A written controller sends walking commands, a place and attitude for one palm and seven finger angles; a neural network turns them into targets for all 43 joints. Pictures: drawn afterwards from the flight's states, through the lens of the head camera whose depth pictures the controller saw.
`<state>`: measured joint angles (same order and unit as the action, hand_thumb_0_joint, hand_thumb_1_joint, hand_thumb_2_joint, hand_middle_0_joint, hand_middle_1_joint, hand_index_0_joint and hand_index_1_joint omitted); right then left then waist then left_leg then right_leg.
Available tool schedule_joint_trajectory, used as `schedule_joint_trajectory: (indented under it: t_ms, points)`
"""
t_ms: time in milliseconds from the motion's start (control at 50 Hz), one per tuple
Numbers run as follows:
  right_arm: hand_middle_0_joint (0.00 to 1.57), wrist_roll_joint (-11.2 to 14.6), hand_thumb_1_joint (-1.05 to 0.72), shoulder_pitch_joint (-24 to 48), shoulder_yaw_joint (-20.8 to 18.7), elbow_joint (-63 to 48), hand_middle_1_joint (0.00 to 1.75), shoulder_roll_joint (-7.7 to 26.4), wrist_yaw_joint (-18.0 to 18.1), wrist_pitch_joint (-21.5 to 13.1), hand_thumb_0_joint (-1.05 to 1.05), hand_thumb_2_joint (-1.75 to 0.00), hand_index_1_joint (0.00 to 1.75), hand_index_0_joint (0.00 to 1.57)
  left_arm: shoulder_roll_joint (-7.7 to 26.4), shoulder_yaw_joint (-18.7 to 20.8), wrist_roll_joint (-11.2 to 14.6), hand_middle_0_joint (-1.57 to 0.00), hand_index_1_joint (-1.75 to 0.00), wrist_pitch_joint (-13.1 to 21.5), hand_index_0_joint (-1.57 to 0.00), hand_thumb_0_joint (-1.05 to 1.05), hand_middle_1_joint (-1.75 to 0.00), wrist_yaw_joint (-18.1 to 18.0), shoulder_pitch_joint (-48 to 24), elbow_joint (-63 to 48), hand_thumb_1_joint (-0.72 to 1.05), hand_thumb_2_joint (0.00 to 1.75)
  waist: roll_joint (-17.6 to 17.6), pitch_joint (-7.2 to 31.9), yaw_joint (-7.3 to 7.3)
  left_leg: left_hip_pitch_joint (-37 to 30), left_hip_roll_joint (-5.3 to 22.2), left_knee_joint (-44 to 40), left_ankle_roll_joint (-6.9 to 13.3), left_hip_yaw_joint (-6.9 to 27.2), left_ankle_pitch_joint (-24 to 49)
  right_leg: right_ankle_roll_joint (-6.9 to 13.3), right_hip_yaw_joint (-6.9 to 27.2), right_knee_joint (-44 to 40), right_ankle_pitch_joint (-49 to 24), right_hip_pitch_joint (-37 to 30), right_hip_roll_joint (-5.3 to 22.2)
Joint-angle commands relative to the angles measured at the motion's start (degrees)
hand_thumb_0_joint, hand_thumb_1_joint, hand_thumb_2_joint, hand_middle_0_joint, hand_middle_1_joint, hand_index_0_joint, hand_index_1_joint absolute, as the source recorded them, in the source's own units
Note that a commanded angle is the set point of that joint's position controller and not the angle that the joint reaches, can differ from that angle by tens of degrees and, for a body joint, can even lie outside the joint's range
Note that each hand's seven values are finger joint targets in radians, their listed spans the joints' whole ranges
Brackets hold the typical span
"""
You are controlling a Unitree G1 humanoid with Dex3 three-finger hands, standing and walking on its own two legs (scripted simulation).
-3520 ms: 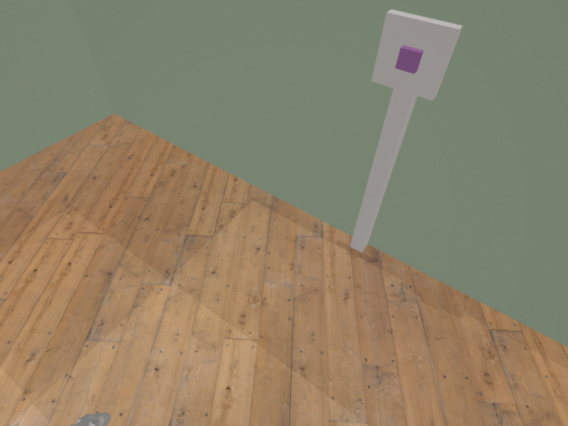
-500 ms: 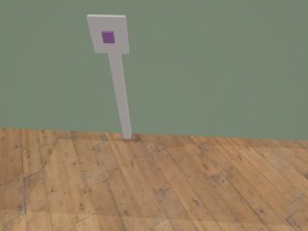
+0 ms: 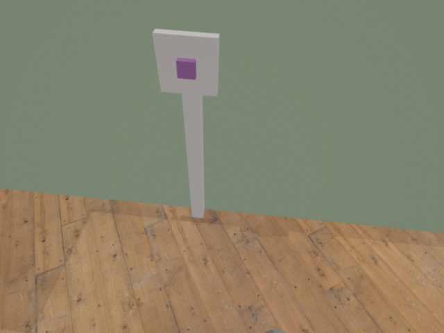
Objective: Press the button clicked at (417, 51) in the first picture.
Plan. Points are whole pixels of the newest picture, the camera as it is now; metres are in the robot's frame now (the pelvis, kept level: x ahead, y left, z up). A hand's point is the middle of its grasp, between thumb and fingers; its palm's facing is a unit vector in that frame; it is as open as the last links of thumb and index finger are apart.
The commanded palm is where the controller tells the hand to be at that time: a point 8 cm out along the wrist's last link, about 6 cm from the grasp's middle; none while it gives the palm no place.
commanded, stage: take the last steps up to it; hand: left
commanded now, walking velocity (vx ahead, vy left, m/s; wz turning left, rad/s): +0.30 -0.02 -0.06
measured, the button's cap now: (186, 68) +0.78 +0.16 +0.09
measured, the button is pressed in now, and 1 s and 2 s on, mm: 0 0 0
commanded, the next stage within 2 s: come to a stop and stand still in 0.42 s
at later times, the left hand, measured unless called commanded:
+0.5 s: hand (155, 322) +0.18 +0.15 -0.18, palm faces +0.09 -0.98 -0.18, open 7.3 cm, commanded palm none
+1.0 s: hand (150, 259) +0.32 +0.20 -0.17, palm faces +0.04 -0.97 -0.26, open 7.4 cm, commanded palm none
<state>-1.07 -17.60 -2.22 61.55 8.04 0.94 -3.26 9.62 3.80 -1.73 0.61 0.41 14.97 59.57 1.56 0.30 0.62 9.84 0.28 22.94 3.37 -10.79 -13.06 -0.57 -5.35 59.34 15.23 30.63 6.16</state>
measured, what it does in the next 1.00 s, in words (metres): walks ahead: right foot, then left foot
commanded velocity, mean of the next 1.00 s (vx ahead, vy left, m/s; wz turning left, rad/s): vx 0.03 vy -0.04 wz -0.01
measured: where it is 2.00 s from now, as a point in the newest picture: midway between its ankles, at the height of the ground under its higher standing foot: outside the picture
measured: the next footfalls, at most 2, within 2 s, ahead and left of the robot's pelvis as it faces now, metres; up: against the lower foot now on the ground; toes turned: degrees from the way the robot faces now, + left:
right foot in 0.22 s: +0.20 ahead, -0.14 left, +0.00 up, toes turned -9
left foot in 0.58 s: +0.36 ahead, +0.11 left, +0.00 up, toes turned +11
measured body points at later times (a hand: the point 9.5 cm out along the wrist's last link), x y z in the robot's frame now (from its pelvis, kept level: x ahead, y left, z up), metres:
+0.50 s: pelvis +0.20 -0.02 +0.00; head +0.22 -0.01 +0.45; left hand +0.18 +0.21 -0.16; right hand +0.25 -0.26 -0.15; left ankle +0.26 +0.11 -0.71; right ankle +0.16 -0.13 -0.74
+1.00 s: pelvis +0.24 -0.01 -0.01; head +0.26 -0.01 +0.44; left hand +0.31 +0.25 -0.15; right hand +0.32 -0.25 -0.15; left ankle +0.32 +0.11 -0.74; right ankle +0.22 -0.16 -0.70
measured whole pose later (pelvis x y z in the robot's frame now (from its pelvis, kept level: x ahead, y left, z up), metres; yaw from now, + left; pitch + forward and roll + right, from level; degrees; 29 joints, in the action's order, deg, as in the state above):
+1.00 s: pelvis +0.24 -0.01 -0.01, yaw -1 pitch -1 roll -1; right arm -1.5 -7.6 -3.7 58.0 9.7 1.3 1.5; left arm 12.8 4.6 -1.2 -2.8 -1.4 10.7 55.3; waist -0.3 -3.2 -0.4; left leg 19.3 6.2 28.3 1.1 -9.7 -8.2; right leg -1.6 -2.0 49.2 24.9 21.2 3.3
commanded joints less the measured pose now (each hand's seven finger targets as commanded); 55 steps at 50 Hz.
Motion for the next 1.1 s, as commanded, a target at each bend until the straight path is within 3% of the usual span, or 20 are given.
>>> schedule_joint_trajectory:
  t_ms: [0,100,160,180,200,220,280,340,480,520,540,580,600,660,800,940,1000,1040,1060,1080]
  points:
    - [0.20,-0.28,-0.90,-4.51,-1.91,-0.95,0.30,7.08,0.27,-1.17,0.00,-0.90,0.30,0.20,0.68,0.09,-0.28,-0.20,-0.30,0.02,-0.20,0.00,-0.30,0.51,-0.56,-3.27,0.90,0.90,-5.24,-6.81,-1.07,1.96,16.84,-15.38,6.39,12.43,-2.82,-0.81,2.12,-10.79,-2.50,0.55,2.12]
    - [0.20,-0.73,-0.90,-6.85,-2.09,0.75,0.30,7.52,0.17,-0.65,0.00,-0.90,0.30,0.20,0.89,0.10,-0.21,-0.20,-0.30,0.91,-0.20,0.00,-0.30,0.55,-5.76,-5.55,0.90,0.90,-4.94,-7.85,-2.25,-1.45,17.53,-10.84,6.35,12.14,3.00,-0.10,-0.45,-21.54,-0.17,-3.83,-0.35]
    - [0.20,-0.49,-0.90,-6.44,-1.76,1.26,0.30,6.87,0.11,-0.31,0.00,-0.90,0.30,0.20,2.95,0.63,-0.26,-0.20,-0.30,2.00,-0.20,0.00,-0.30,0.34,2.56,-2.55,0.90,0.90,-1.11,-3.37,1.63,0.92,12.77,3.04,2.62,7.23,10.44,1.65,-2.62,-32.08,-4.51,-19.88,-3.75]
    - [0.20,0.17,-0.90,-6.26,-1.50,0.74,0.30,5.56,-0.25,-0.67,0.00,-0.90,0.30,0.20,6.37,1.34,-0.57,-0.20,-0.30,2.83,-0.20,0.00,-0.30,-0.09,10.21,-0.08,0.90,0.90,4.66,1.76,4.74,8.76,8.90,16.47,0.15,2.83,9.66,5.02,6.52,-34.77,-2.89,-32.79,3.68]
    - [0.20,0.42,-0.90,-6.57,-0.70,-1.25,0.30,2.66,-0.74,-1.18,0.00,-0.90,0.30,0.20,12.58,2.65,-0.27,-0.20,-0.30,3.27,-0.20,0.00,-0.30,-0.72,17.33,1.63,0.90,0.90,17.23,5.58,5.70,23.54,1.44,33.45,-2.66,-0.87,-12.99,11.57,27.14,-40.78,-7.88,-44.69,17.15]
    - [0.20,0.33,-0.90,-3.76,-0.93,-2.11,0.30,5.52,-0.66,-0.68,0.00,-0.90,0.30,0.20,13.67,2.77,0.71,-0.20,-0.30,3.44,-0.20,0.00,-0.30,-1.05,17.80,2.03,0.90,0.90,14.60,7.03,6.50,26.37,2.66,43.19,-2.32,5.71,-19.94,14.61,31.81,-44.31,-5.03,-42.25,20.25]
    - [0.20,-0.21,-0.90,2.50,-1.24,-2.93,0.30,3.63,-1.10,0.32,0.00,-0.90,0.30,0.20,6.34,0.76,0.43,-0.20,-0.30,3.40,-0.20,0.00,-0.30,-1.73,7.00,-0.19,0.90,0.90,0.86,-4.41,2.40,27.32,8.26,45.40,-2.87,10.00,-7.96,11.21,18.30,-47.17,-4.04,-24.82,15.34]
    - [0.20,-0.49,-0.90,-1.58,-0.88,-1.72,0.30,1.46,-1.35,1.80,0.00,-0.90,0.30,0.20,3.78,-0.17,0.02,-0.20,-0.30,4.02,-0.20,0.00,-0.30,-1.84,5.10,-0.14,0.90,0.90,3.79,-3.33,-0.95,20.72,8.28,35.58,-4.71,7.30,-5.98,9.33,7.39,-46.70,-15.72,-19.41,11.41]
    - [0.20,-0.04,-0.90,2.93,-0.49,-3.73,0.30,2.23,-2.27,1.11,0.00,-0.90,0.30,0.20,7.32,0.00,0.14,-0.20,-0.30,3.55,-0.20,0.00,-0.30,-1.39,6.04,2.30,0.90,0.90,6.21,-3.66,-0.48,12.63,5.28,15.71,-4.27,2.91,-0.02,7.73,3.59,-43.31,-16.45,-20.60,8.86]
    - [0.20,-0.08,-0.90,0.87,-0.31,-2.41,0.30,3.29,-1.70,0.84,0.00,-0.90,0.30,0.20,6.47,-0.27,0.46,-0.20,-0.30,2.78,-0.20,0.00,-0.30,-1.67,5.11,2.86,0.90,0.90,4.60,-4.06,-2.24,4.20,4.37,8.27,-4.41,2.41,5.72,5.47,1.63,-38.45,-16.90,-17.64,6.64]
    - [0.20,-0.12,-0.90,-2.99,-0.35,-0.77,0.30,4.96,-1.13,0.42,0.00,-0.90,0.30,0.20,4.67,-0.81,0.60,-0.20,-0.30,2.25,-0.20,0.00,-0.30,-2.03,5.39,3.24,0.90,0.90,-0.65,-1.28,-3.51,-3.19,5.88,3.67,-4.55,5.21,16.99,3.32,0.35,-31.02,-17.60,-16.63,3.87]
    - [0.20,0.02,-0.90,-5.96,-0.70,-0.26,0.30,11.69,0.31,0.62,0.00,-0.90,0.30,0.20,1.35,-1.97,1.59,-0.20,-0.30,0.93,-0.20,0.00,-0.30,-2.61,11.85,3.96,0.90,0.90,-17.38,5.86,-2.13,-11.03,21.92,1.37,2.88,18.79,51.32,-1.44,-1.61,-18.09,13.88,-13.22,-2.79]
    - [0.20,0.50,-0.90,-3.67,-0.53,-0.02,0.30,12.07,1.33,1.14,0.00,-0.90,0.30,0.20,2.63,-1.86,1.53,-0.20,-0.30,-0.24,-0.20,0.00,-0.30,-3.16,12.75,4.69,0.90,0.90,-21.87,7.10,-1.76,-9.50,23.50,-1.59,4.08,20.17,55.03,-1.95,1.73,-11.14,21.16,-13.82,-3.33]
    - [0.20,0.41,-0.90,2.41,-1.19,-2.02,0.30,10.97,2.43,2.49,0.00,-0.90,0.30,0.20,4.12,-1.18,0.69,-0.20,-0.30,-1.58,-0.20,0.00,-0.30,-3.05,7.69,2.87,0.90,0.90,-11.13,-1.54,-1.55,-2.03,22.58,-1.09,7.25,16.80,54.07,-1.44,4.94,-2.18,17.72,-8.29,-1.75]
    - [0.20,0.15,-0.90,6.85,-2.87,-5.51,0.30,10.42,2.34,2.99,0.00,-0.90,0.30,0.20,4.45,1.37,0.42,-0.20,-0.30,-4.04,-0.20,0.00,-0.30,-2.07,5.56,-2.91,0.90,0.90,-8.75,5.63,-0.53,-1.64,20.81,-2.19,6.38,10.66,37.70,-2.64,7.68,9.76,8.47,-3.15,-3.51]
    - [0.20,-0.83,-0.90,8.29,-3.70,-6.37,0.30,11.18,0.35,3.91,0.00,-0.90,0.30,0.20,2.56,0.27,0.32,-0.20,-0.30,-3.12,-0.20,0.00,-0.30,-1.58,2.60,-5.45,0.90,0.90,-15.04,1.87,-1.35,6.69,17.88,-7.44,4.71,13.25,-0.40,-0.88,1.69,-14.40,10.28,-12.70,-2.97]
    - [0.20,-0.29,-0.90,7.96,-3.33,-5.96,0.30,9.43,-0.36,4.52,0.00,-0.90,0.30,0.20,4.07,-0.11,0.11,-0.20,-0.30,-1.54,-0.20,0.00,-0.30,-1.89,9.54,-2.44,0.90,0.90,-7.84,1.42,1.94,14.32,11.91,-2.49,-0.53,9.82,-14.24,-0.36,0.14,-33.56,1.04,-25.40,-3.17]
    - [0.20,0.55,-0.90,7.00,-1.65,-7.86,0.30,3.43,-1.20,5.43,0.00,-0.90,0.30,0.20,12.09,0.04,-0.25,-0.20,-0.30,-0.61,-0.20,0.00,-0.30,-2.27,3.44,-5.11,0.90,0.90,13.35,-5.02,0.23,18.24,3.33,14.96,-5.63,6.41,-15.91,6.46,25.35,-53.06,22.00,-11.96,15.20]
    - [0.20,0.15,-0.90,9.28,-2.04,-8.52,0.30,5.85,-1.46,5.99,0.00,-0.90,0.30,0.20,13.18,0.35,-0.21,-0.20,-0.30,-0.95,-0.20,0.00,-0.30,-2.43,0.69,-6.18,0.90,0.90,9.14,-5.95,0.90,14.42,4.03,19.69,-4.89,9.04,-14.82,8.19,26.06,-54.48,23.49,-5.04,16.65]
    - [0.20,-0.10,-0.90,8.09,-1.96,-7.79,0.30,5.82,-1.40,6.10,0.00,-0.90,0.30,0.20,13.41,0.73,-0.10,-0.20,-0.30,-0.30,-0.20,0.00,-0.30,-2.62,-1.81,-6.29,0.90,0.90,14.29,-6.14,0.13,16.15,3.46,22.55,-4.51,10.52,-12.10,8.15,25.88,-53.88,19.74,-6.82,14.46]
